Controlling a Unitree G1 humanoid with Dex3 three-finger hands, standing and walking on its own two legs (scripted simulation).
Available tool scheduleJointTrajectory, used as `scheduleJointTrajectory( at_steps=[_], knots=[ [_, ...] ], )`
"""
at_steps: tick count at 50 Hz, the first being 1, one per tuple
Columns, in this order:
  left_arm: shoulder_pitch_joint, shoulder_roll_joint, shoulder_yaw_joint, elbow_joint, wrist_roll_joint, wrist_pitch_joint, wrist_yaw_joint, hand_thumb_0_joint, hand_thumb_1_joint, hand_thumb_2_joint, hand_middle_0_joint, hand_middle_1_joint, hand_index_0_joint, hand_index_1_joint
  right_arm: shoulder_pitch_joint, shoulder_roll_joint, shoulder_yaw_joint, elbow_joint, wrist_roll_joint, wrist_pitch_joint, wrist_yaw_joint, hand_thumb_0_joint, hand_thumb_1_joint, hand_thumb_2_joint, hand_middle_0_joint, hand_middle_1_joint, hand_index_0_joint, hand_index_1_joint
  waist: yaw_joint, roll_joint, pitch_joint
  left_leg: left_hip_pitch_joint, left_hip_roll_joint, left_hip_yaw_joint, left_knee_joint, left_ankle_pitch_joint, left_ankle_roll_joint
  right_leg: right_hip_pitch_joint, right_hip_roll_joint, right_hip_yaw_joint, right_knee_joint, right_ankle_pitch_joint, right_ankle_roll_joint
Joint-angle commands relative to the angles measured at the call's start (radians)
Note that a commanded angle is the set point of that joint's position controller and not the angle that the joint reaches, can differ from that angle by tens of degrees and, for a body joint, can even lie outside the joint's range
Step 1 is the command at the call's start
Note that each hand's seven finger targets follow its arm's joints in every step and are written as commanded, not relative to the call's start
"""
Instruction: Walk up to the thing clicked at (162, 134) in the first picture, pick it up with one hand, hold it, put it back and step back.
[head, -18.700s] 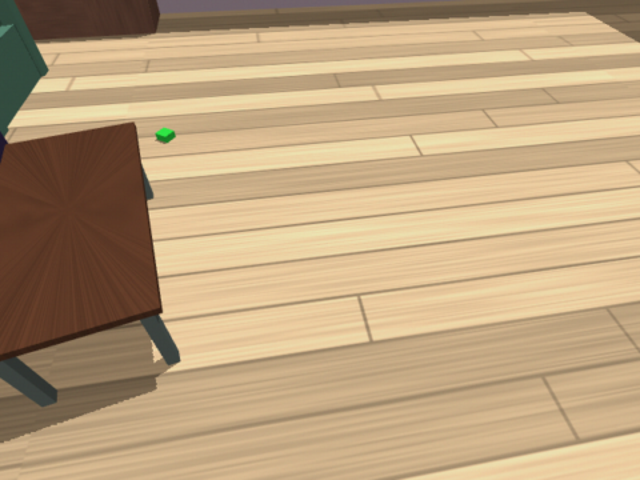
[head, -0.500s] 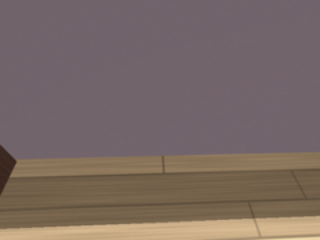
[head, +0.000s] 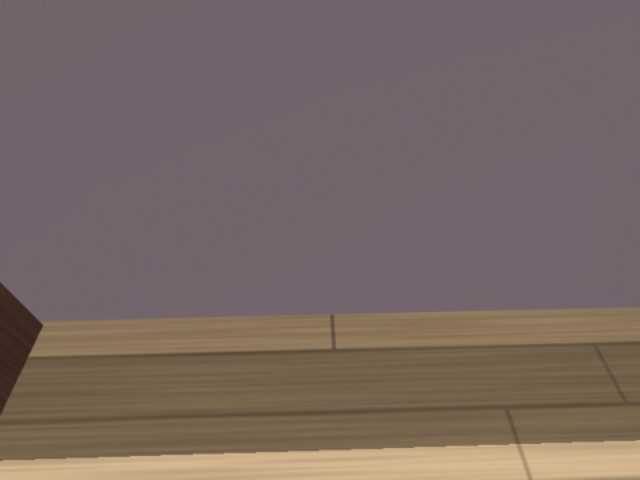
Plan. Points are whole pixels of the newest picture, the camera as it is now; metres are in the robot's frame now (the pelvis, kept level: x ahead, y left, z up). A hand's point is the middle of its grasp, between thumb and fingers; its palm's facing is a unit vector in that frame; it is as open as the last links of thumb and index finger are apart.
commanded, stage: stand
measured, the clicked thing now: out of the picture -1.22 +0.72 -0.76
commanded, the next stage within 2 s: walk up in 0.40 s
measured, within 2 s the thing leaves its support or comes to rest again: neither
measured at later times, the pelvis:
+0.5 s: pelvis +0.00 -0.01 -0.01, yaw +4 degrees
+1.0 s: pelvis -0.03 -0.04 -0.02, yaw +23 degrees
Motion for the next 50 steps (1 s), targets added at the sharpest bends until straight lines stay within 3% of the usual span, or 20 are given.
scheduleJointTrajectory(
  at_steps=[1,11,19,20,24,26,27,28,30,32,33,34,35,36,37,40,43,45,48,50],
  knots=[
    [-0.046,0.211,0.038,-0.063,-0.002,-0.025,0.016,0.0,0.9,0.9,-0.2,-0.3,-0.2,-0.3,-0.044,-0.214,-0.032,-0.061,0.008,-0.017,-0.015,0.0,-0.9,-0.9,0.2,0.3,0.2,0.3,-0.003,-0.001,-0.089,-0.024,0.125,-0.102,-0.052,0.133,0.028,0.074,-0.143,0.141,-0.049,0.12,0.005],
    [-0.055,0.228,0.042,-0.067,0.0,-0.023,0.02,0.0,0.9,0.9,-0.2,-0.3,-0.2,-0.3,-0.033,-0.206,-0.033,-0.069,0.007,-0.007,-0.012,0.0,-0.9,-0.9,0.2,0.3,0.2,0.3,-0.007,-0.021,-0.036,-0.056,0.111,-0.096,-0.053,0.038,0.029,0.031,-0.14,0.154,-0.088,-0.037,0.006],
    [-0.061,0.218,0.042,-0.073,0.0,-0.026,0.017,0.0,0.9,0.9,-0.2,-0.3,-0.2,-0.3,-0.028,-0.208,-0.028,-0.074,0.006,-0.015,-0.016,0.0,-0.9,-0.9,0.2,0.3,0.2,0.3,-0.008,-0.005,-0.076,-0.042,0.123,-0.101,-0.048,0.117,0.026,0.081,-0.142,0.144,-0.056,0.107,0.004],
    [-0.09,0.275,0.101,-0.157,-0.014,0.001,0.006,0.0,0.9,0.9,-0.2,-0.3,-0.2,-0.3,0.013,-0.24,-0.063,-0.122,0.007,-0.004,-0.015,0.0,-0.9,-0.9,0.2,0.3,0.2,0.3,0.013,-0.052,-0.011,-0.233,0.077,-0.161,0.037,0.332,0.054,0.16,-0.102,0.035,0.078,0.138,-0.018],
    [-0.017,0.251,0.12,-0.221,-0.008,0.036,0.006,0.0,0.9,0.9,-0.2,-0.3,-0.2,-0.3,0.012,-0.22,-0.079,-0.197,0.005,0.013,-0.016,0.0,-0.9,-0.9,0.2,0.3,0.2,0.3,0.033,-0.091,-0.105,-0.247,0.014,-0.081,0.251,0.266,0.054,0.166,-0.184,0.051,0.125,0.243,-0.088],
    [-0.069,0.262,0.132,-0.283,0.01,0.045,-0.002,0.0,0.9,0.9,-0.2,-0.3,-0.2,-0.3,0.063,-0.2,-0.087,-0.231,-0.004,0.031,-0.014,0.0,-0.9,-0.9,0.2,0.3,0.2,0.3,0.027,-0.245,-0.159,-0.286,-0.027,-0.013,0.542,-0.256,0.058,0.115,-0.392,0.175,0.035,0.27,-0.223],
    [-0.097,0.269,0.133,-0.315,0.019,0.044,-0.007,0.0,0.9,0.9,-0.2,-0.3,-0.2,-0.3,0.1,-0.213,-0.095,-0.238,-0.011,0.041,-0.014,0.0,-0.9,-0.9,0.2,0.3,0.2,0.3,0.017,-0.221,-0.15,-0.293,0.02,-0.02,0.619,-0.344,0.041,0.055,-0.465,0.211,-0.009,0.192,-0.268],
    [-0.124,0.261,0.132,-0.341,0.019,0.047,-0.013,0.0,0.9,0.9,-0.2,-0.3,-0.2,-0.3,0.128,-0.225,-0.099,-0.24,-0.012,0.046,-0.008,0.0,-0.9,-0.9,0.2,0.3,0.2,0.3,-0.004,-0.197,-0.121,-0.274,0.039,-0.035,0.619,-0.347,0.041,-0.012,-0.464,0.203,-0.017,0.122,-0.27],
    [-0.148,0.237,0.124,-0.367,0.031,0.059,-0.023,0.0,0.9,0.9,-0.2,-0.3,-0.2,-0.3,0.167,-0.228,-0.119,-0.257,-0.019,0.043,-0.005,0.0,-0.9,-0.9,0.2,0.3,0.2,0.3,-0.032,-0.159,-0.054,-0.224,0.072,-0.072,0.489,-0.352,0.06,-0.084,-0.402,0.12,0.085,0.11,-0.184],
    [-0.217,0.223,0.116,-0.391,0.028,0.07,-0.033,0.0,0.9,0.9,-0.2,-0.3,-0.2,-0.3,0.259,-0.223,-0.127,-0.233,-0.012,0.029,-0.002,0.0,-0.9,-0.9,0.2,0.3,0.2,0.3,-0.081,-0.086,-0.045,-0.137,0.015,-0.038,0.205,-0.107,0.082,-0.127,-0.262,-0.011,0.29,-0.028,-0.074],
    [-0.233,0.201,0.116,-0.416,0.026,0.082,-0.038,0.0,0.9,0.9,-0.2,-0.3,-0.2,-0.3,0.313,-0.271,-0.144,-0.224,-0.017,0.022,-0.009,0.0,-0.9,-0.9,0.2,0.3,0.2,0.3,-0.11,0.096,-0.004,-0.113,0.087,-0.197,-0.006,0.04,0.1,-0.219,-0.152,-0.06,0.487,-0.173,-0.02],
    [-0.212,0.154,0.106,-0.453,0.021,0.091,-0.04,0.0,0.9,0.9,-0.2,-0.3,-0.2,-0.3,0.269,-0.375,-0.162,-0.248,-0.028,0.018,-0.015,0.0,-0.9,-0.9,0.2,0.3,0.2,0.3,-0.07,0.324,0.026,-0.063,0.243,-0.592,-0.129,0.212,0.169,-0.439,0.035,-0.029,0.676,-0.478,0.04],
    [-0.149,0.182,0.117,-0.443,0.026,0.102,-0.039,0.0,0.9,0.9,-0.2,-0.3,-0.2,-0.3,0.205,-0.382,-0.163,-0.29,-0.038,0.014,-0.024,0.0,-0.9,-0.9,0.2,0.3,0.2,0.3,-0.027,0.181,-0.012,-0.099,0.287,-0.709,-0.115,0.137,0.236,-0.417,0.023,0.13,0.762,-0.46,0.04],
    [-0.091,0.218,0.128,-0.444,0.028,0.106,-0.043,0.0,0.9,0.9,-0.2,-0.3,-0.2,-0.3,0.159,-0.364,-0.159,-0.321,-0.035,0.012,-0.033,0.0,-0.9,-0.9,0.2,0.3,0.2,0.3,-0.001,0.075,-0.034,-0.162,0.284,-0.657,-0.106,-0.023,0.257,-0.351,-0.017,0.173,0.793,-0.426,0.044],
    [-0.072,0.209,0.121,-0.439,0.016,0.102,-0.043,0.0,0.9,0.9,-0.2,-0.3,-0.2,-0.3,0.1,-0.383,-0.158,-0.342,-0.03,0.007,-0.037,0.0,-0.9,-0.9,0.2,0.3,0.2,0.3,0.011,0.148,-0.037,-0.198,0.282,-0.647,-0.09,-0.027,0.276,-0.329,-0.02,0.187,0.803,-0.406,0.045],
    [-0.043,0.222,0.124,-0.409,0.02,0.099,-0.045,0.0,0.9,0.9,-0.2,-0.3,-0.2,-0.3,0.07,-0.295,-0.142,-0.373,-0.011,0.012,-0.046,0.0,-0.9,-0.9,0.2,0.3,0.2,0.3,0.025,0.153,-0.101,-0.049,0.147,-0.409,0.025,0.073,0.205,-0.35,-0.009,0.167,0.747,-0.262,0.032],
    [-0.134,0.197,0.122,-0.473,0.027,0.088,-0.049,0.0,0.9,0.9,-0.2,-0.3,-0.2,-0.3,0.212,-0.285,-0.139,-0.376,-0.012,0.008,-0.047,0.0,-0.9,-0.9,0.2,0.3,0.2,0.3,-0.038,0.097,-0.135,0.035,0.158,-0.472,0.081,0.224,0.219,-0.344,0.021,0.176,0.64,-0.322,0.042],
    [-0.131,0.187,0.113,-0.493,0.022,0.077,-0.046,0.0,0.9,0.9,-0.2,-0.3,-0.2,-0.3,0.211,-0.303,-0.142,-0.39,-0.015,0.013,-0.046,0.0,-0.9,-0.9,0.2,0.3,0.2,0.3,-0.039,0.114,-0.132,0.033,0.172,-0.499,0.088,0.24,0.235,-0.317,0.036,0.17,0.553,-0.365,0.037],
    [-0.031,0.179,0.113,-0.471,0.011,0.055,-0.034,0.0,0.9,0.9,-0.2,-0.3,-0.2,-0.3,0.125,-0.309,-0.14,-0.437,-0.022,0.024,-0.035,0.0,-0.9,-0.9,0.2,0.3,0.2,0.3,0.008,0.172,-0.13,-0.096,0.162,-0.523,0.11,0.221,0.218,-0.15,0.046,0.187,0.347,-0.384,0.01],
    [0.113,0.189,0.127,-0.415,0.006,0.041,-0.025,0.0,0.9,0.9,-0.2,-0.3,-0.2,-0.3,0.036,-0.283,-0.124,-0.477,-0.018,0.035,-0.031,0.0,-0.9,-0.9,0.2,0.3,0.2,0.3,0.102,0.13,-0.136,-0.311,0.063,-0.428,0.179,0.109,0.142,0.123,0.029,0.168,0.043,-0.168,-0.018]
  ],
)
